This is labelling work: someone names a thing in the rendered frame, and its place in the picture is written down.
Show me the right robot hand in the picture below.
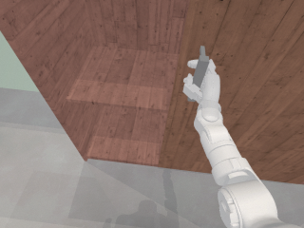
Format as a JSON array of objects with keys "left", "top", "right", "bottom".
[{"left": 182, "top": 59, "right": 220, "bottom": 104}]

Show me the right robot forearm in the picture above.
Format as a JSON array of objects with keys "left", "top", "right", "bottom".
[{"left": 194, "top": 100, "right": 277, "bottom": 215}]

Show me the handle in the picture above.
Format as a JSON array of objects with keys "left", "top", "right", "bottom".
[{"left": 187, "top": 46, "right": 210, "bottom": 102}]

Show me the wardrobe door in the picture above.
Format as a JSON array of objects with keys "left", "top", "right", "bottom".
[{"left": 158, "top": 0, "right": 304, "bottom": 184}]

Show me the right robot upper arm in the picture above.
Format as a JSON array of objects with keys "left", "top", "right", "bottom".
[{"left": 218, "top": 180, "right": 301, "bottom": 228}]

